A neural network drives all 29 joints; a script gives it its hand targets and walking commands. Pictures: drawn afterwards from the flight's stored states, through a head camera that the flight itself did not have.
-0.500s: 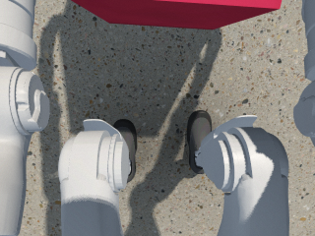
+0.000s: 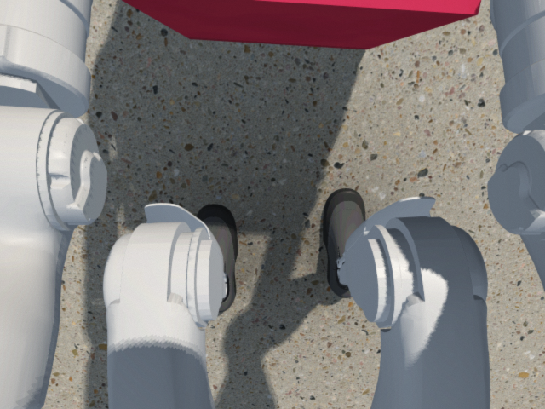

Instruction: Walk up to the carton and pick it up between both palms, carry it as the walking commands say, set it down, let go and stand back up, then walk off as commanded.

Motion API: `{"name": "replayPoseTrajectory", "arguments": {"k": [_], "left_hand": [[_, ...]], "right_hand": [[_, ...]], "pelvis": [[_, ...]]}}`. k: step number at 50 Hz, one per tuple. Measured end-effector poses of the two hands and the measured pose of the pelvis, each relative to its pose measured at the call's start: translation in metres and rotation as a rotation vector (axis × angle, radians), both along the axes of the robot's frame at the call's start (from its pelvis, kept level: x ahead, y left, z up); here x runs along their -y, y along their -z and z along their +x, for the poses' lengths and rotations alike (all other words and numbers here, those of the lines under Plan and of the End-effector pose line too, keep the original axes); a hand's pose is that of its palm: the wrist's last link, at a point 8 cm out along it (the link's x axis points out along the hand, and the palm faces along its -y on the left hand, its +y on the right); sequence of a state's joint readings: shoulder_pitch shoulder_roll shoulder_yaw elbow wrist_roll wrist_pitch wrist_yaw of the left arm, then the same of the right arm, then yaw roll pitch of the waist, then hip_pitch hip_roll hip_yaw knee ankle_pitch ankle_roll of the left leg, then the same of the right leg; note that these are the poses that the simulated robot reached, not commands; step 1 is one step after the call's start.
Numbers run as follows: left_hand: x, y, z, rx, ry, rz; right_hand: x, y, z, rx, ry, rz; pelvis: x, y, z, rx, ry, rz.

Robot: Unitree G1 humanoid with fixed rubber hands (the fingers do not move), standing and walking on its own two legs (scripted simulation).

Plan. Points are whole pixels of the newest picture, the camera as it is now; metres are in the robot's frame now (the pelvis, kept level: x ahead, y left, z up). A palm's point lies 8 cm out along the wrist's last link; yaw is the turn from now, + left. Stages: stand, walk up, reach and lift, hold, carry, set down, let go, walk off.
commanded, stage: reach and lift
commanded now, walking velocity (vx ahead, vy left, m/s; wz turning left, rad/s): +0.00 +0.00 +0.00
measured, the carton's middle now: out of the picture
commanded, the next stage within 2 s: none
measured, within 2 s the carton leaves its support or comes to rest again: leaves its support in 0.82 s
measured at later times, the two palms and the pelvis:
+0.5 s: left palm out of the picture +0.60 +0.17 -0.17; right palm out of the picture +0.58 -0.19 -0.17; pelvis +0.01 +0.00 -0.01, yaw +1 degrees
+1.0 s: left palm out of the picture +0.60 +0.17 -0.12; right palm out of the picture +0.59 -0.19 -0.12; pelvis +0.00 +0.00 +0.02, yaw +2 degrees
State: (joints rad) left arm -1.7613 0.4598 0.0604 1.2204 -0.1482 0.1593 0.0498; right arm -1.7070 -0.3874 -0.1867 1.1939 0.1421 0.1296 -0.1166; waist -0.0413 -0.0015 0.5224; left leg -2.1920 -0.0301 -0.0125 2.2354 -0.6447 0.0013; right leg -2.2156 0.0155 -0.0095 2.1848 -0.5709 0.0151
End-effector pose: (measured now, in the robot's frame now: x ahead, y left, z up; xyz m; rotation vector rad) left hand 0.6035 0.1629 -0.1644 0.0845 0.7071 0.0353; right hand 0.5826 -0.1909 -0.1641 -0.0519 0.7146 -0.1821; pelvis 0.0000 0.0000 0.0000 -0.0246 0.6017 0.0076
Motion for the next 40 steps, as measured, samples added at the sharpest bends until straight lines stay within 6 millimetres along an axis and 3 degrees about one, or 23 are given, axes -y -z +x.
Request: {"name": "replayPoseTrajectory", "arguments": {"k": [25, 40], "left_hand": [[-0.003, 0.005, -0.001, 0.004, 0.011, -0.087], [-0.002, -0.002, -0.008, -0.013, -0.008, -0.036]], "right_hand": [[0.002, 0.003, -0.001, 0.012, -0.008, 0.060], [-0.002, -0.006, 0.000, -0.009, -0.011, 0.034]], "pelvis": [[-0.002, 0.009, 0.008, 0.013, -0.019, -0.005], [0.000, -0.001, 0.007, 0.009, -0.014, 0.006]]}}
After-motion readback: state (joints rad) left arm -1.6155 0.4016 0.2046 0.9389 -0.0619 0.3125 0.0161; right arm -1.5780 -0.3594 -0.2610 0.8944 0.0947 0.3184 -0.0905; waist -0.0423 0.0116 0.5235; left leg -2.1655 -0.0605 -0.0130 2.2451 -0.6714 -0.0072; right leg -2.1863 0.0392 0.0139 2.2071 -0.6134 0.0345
